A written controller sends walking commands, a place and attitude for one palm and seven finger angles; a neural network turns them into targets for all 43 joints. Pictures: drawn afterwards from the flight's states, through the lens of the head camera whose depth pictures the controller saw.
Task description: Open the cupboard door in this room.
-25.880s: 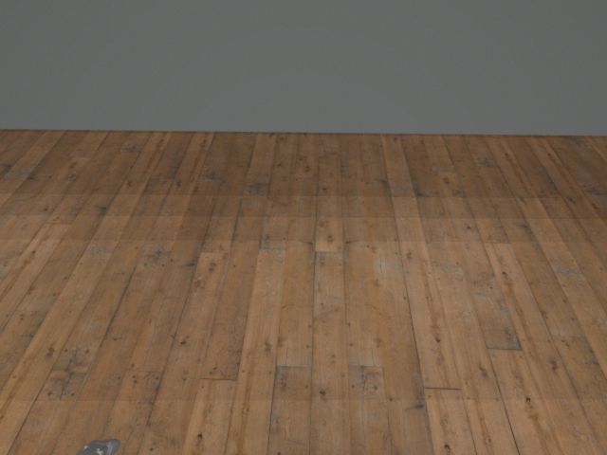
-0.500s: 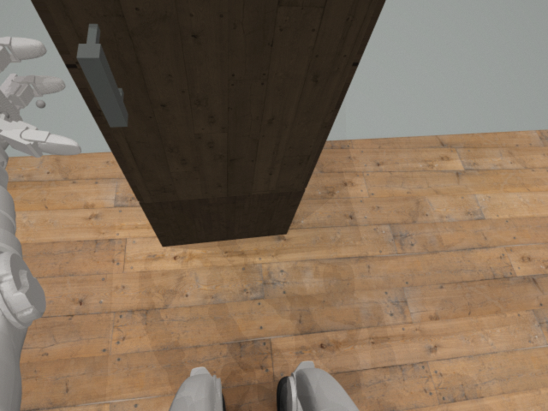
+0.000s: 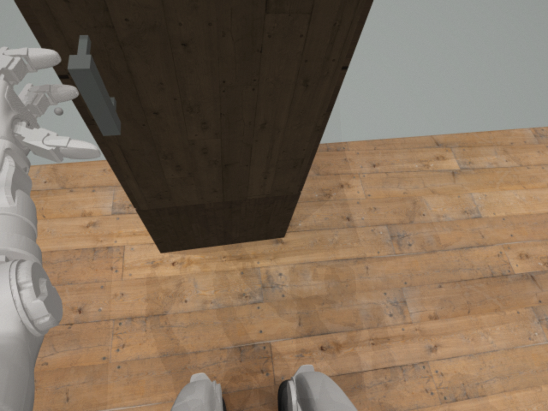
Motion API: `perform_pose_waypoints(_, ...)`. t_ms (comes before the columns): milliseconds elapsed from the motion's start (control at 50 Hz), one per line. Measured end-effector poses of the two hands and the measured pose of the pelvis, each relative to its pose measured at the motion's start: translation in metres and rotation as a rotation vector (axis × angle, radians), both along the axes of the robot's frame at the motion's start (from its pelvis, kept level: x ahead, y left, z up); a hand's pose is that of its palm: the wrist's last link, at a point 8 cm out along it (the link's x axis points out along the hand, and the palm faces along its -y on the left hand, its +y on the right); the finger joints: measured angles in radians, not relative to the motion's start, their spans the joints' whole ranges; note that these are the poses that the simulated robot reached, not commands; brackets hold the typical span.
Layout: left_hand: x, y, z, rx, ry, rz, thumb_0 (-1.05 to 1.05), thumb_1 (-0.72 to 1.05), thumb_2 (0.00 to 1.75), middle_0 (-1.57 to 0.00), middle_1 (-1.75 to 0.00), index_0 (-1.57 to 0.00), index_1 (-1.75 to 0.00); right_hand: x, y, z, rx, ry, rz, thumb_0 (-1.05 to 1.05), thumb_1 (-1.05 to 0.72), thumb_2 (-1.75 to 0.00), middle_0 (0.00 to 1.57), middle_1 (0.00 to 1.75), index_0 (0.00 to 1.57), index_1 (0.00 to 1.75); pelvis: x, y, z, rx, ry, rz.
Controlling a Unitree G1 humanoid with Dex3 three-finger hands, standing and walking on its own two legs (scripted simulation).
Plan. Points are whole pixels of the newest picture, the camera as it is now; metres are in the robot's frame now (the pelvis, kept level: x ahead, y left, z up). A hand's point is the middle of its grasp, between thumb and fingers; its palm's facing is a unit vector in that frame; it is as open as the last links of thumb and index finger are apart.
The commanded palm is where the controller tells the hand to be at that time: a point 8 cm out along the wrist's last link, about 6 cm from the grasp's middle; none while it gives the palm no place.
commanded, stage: slide the fingers in behind the handle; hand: left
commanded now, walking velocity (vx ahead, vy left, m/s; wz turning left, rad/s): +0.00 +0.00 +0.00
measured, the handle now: (98, 87) +0.55 +0.21 +0.09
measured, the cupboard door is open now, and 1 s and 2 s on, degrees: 0 0 0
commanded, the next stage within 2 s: move the hooked fingers beside the handle in 1.14 s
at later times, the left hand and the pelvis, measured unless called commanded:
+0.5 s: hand (70, 117) +0.50 +0.24 +0.09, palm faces +0.14 -0.99 +0.01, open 14.8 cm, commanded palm +0.48 +0.24 +0.09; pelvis +0.00 +0.00 +0.00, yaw +2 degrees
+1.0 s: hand (80, 120) +0.49 +0.22 +0.09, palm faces +0.17 -0.99 +0.00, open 15.4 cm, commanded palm +0.48 +0.22 +0.09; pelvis +0.00 -0.01 +0.00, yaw +4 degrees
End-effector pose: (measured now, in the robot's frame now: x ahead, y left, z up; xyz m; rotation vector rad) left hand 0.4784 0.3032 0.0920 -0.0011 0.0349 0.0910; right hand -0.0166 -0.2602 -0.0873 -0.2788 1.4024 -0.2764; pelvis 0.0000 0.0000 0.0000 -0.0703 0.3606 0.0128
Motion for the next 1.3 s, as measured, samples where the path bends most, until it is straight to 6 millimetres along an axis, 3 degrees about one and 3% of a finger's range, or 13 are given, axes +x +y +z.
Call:
perform_pose_waypoints(420, -0.010, -0.014, -0.001, -0.008, -0.014, 0.040, -0.02, -0.50, 0.30, -0.30, -1.20, -0.15, -1.17, 0.036, -0.005, -0.008, 0.023, -0.053, 0.075, 0.00, -0.90, -0.90, 0.21, 0.30, 0.20, 0.30, 0.003, -0.004, 0.000, 0.004, -0.012, 0.030)
perform_pose_waypoints(880, -0.018, -0.030, -0.001, 0.001, -0.017, 0.078, -0.02, -0.50, 0.30, -0.30, -1.20, -0.01, -1.14, 0.033, -0.006, -0.014, 0.052, -0.032, 0.116, 0.00, -0.90, -0.90, 0.21, 0.30, 0.20, 0.30, 0.000, -0.008, 0.000, 0.004, -0.019, 0.063)
perform_pose_waypoints(1300, -0.018, -0.031, -0.001, 0.012, -0.020, 0.085, -0.02, -0.50, 0.30, -0.30, -1.20, 0.00, -1.14, 0.032, -0.009, -0.016, 0.049, -0.035, 0.131, 0.00, -0.90, -0.90, 0.21, 0.30, 0.20, 0.30, -0.004, -0.009, -0.002, 0.007, -0.013, 0.068)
